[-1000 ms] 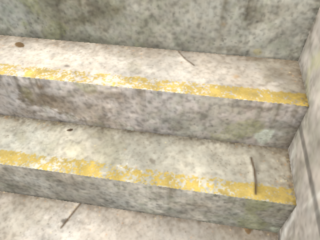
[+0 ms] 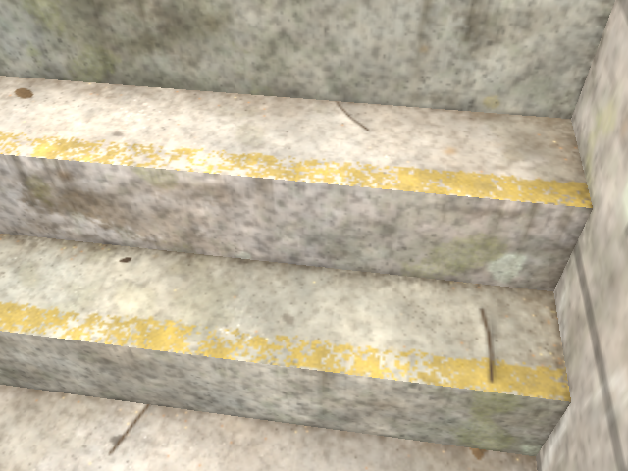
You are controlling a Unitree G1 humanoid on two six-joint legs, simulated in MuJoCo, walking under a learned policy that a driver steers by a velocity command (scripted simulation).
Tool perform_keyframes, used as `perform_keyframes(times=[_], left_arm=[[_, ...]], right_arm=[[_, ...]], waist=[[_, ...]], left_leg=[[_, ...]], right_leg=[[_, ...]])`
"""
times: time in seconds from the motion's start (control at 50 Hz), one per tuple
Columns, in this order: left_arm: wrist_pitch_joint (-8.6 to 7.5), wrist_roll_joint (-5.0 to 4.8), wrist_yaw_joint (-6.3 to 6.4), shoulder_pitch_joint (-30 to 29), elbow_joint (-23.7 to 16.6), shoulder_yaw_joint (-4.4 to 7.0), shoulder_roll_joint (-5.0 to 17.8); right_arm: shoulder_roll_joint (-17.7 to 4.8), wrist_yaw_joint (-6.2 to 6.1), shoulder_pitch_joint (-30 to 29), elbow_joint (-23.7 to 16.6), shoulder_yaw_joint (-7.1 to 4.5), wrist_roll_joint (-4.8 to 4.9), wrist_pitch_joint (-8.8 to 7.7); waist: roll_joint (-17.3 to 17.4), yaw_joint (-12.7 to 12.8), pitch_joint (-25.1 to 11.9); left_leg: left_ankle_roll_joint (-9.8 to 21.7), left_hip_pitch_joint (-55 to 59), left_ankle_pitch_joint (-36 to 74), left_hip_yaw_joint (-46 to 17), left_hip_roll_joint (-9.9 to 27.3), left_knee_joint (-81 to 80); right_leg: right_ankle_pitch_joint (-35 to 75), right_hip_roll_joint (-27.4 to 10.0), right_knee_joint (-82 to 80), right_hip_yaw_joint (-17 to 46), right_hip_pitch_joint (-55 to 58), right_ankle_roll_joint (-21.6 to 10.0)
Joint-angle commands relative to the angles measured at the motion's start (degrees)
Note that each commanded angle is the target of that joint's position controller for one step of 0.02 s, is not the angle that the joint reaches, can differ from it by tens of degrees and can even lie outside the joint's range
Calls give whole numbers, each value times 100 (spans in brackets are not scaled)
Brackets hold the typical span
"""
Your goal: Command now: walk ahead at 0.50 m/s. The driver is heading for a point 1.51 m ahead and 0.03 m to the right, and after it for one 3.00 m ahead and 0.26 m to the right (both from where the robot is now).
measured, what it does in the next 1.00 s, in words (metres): stands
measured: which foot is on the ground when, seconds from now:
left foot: down 0.00-1.00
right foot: down 0.00-1.00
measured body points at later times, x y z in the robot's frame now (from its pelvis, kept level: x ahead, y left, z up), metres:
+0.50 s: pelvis +0.00 +0.00 +0.00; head +0.00 -0.01 +0.45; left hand +0.15 +0.24 -0.12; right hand +0.16 -0.24 -0.12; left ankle +0.03 +0.14 -0.75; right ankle -0.07 -0.07 -0.75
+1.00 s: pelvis +0.00 +0.00 +0.00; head +0.00 +0.00 +0.45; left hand +0.15 +0.24 -0.12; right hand +0.16 -0.24 -0.12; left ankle +0.03 +0.14 -0.75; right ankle -0.07 -0.07 -0.75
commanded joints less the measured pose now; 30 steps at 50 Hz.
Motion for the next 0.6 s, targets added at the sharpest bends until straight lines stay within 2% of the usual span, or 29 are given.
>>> perform_keyframes(times=[0.02,0.1,0.6], left_arm=[[-71,0,12,-314,-315,115,600],[-75,-6,12,-342,-316,121,622],[-71,-11,11,-370,-318,129,642]], right_arm=[[-558,-11,-405,-355,-101,4,-79],[-553,-14,-459,-380,-92,-18,-83],[-584,-19,-474,-404,-92,-16,-84]], waist=[[-45,2,-411],[-41,7,-416],[-33,-2,-453]], left_leg=[[125,426,1073,-534,644,69],[127,427,1054,-543,645,74],[119,459,1110,-528,658,115]], right_leg=[[1939,-1134,-9,585,-215,230],[1930,-1137,-11,581,-237,232],[2016,-1129,16,586,-236,233]])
